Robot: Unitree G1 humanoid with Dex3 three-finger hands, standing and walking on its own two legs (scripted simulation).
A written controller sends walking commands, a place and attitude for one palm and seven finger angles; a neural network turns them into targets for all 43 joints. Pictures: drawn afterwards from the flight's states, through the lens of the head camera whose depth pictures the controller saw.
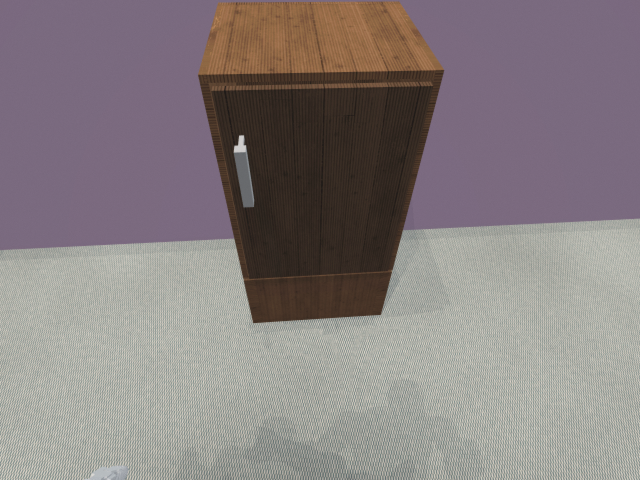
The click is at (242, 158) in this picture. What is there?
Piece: cupboard door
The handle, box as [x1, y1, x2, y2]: [234, 135, 253, 206]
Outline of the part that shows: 239,135 238,145 234,146 234,156 243,206 253,206 253,195 246,148 243,144 243,135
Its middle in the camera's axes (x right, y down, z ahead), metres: -0.16 -0.14 +0.83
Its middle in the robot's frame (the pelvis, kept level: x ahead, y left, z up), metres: +0.71 +0.20 -0.05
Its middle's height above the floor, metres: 0.72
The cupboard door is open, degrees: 0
